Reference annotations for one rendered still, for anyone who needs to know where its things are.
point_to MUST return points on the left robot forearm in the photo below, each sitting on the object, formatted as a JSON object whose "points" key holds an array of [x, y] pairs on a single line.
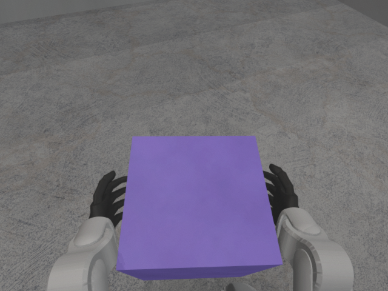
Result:
{"points": [[89, 258]]}

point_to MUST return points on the carton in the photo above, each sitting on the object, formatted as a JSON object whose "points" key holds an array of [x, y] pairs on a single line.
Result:
{"points": [[196, 207]]}

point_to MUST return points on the right robot forearm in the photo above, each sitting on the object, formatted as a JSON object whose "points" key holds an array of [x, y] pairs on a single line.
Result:
{"points": [[318, 263]]}

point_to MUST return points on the left robot hand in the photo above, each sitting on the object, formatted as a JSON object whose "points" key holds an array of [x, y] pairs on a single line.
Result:
{"points": [[103, 198]]}

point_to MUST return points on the right robot hand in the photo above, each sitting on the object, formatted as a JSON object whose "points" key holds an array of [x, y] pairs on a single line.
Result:
{"points": [[282, 191]]}

